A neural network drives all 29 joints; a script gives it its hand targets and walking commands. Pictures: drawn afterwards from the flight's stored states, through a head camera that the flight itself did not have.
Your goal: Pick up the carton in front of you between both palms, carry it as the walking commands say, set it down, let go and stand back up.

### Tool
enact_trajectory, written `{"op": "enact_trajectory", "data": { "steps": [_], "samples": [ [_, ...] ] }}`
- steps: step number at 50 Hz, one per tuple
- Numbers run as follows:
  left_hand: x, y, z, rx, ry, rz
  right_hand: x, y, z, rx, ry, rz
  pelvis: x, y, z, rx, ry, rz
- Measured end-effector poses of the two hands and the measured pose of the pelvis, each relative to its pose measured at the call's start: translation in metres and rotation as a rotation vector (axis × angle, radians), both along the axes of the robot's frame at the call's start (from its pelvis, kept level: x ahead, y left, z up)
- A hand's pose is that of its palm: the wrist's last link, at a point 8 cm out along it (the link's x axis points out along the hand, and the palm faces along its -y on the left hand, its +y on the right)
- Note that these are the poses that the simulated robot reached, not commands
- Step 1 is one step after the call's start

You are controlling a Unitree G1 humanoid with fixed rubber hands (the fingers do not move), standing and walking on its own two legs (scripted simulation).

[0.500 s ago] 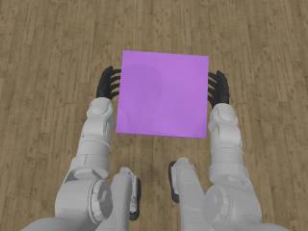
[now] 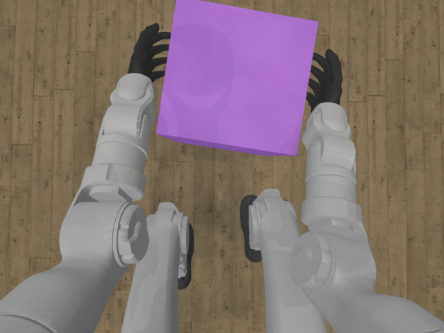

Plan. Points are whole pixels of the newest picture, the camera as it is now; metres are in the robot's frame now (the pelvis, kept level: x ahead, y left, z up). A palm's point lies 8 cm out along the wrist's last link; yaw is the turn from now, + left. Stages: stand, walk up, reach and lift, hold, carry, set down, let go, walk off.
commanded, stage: set down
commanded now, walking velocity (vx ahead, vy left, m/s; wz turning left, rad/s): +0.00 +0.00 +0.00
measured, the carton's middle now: (231, 96) +0.49 -0.06 -0.18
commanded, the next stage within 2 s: none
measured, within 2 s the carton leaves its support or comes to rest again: rests again in 1.70 s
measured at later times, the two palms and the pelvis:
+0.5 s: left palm (168, 79) +0.55 +0.07 -0.25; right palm (303, 106) +0.47 -0.22 -0.24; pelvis -0.02 +0.01 -0.10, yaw -2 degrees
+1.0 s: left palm (173, 86) +0.56 +0.07 -0.30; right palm (301, 107) +0.48 -0.23 -0.27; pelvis -0.02 +0.01 -0.13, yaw -1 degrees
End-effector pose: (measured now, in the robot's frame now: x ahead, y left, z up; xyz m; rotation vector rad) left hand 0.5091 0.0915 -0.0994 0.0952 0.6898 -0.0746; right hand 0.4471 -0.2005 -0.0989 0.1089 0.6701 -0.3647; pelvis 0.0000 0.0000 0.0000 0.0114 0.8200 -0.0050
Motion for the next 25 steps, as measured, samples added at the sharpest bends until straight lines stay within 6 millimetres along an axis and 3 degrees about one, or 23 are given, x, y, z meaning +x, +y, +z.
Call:
{"op": "enact_trajectory", "data": {
  "steps": [21, 25],
  "samples": [
    [0.040, -0.015, -0.128, 0.033, 0.032, -0.116, 0.013, -0.009, -0.128, -0.021, 0.047, -0.063, -0.020, 0.007, -0.086, -0.035, -0.018, 0.019],
    [0.046, -0.020, -0.153, 0.033, 0.043, -0.133, 0.027, -0.016, -0.137, -0.037, 0.065, -0.055, -0.019, 0.009, -0.099, -0.045, -0.027, 0.017]
  ]
}}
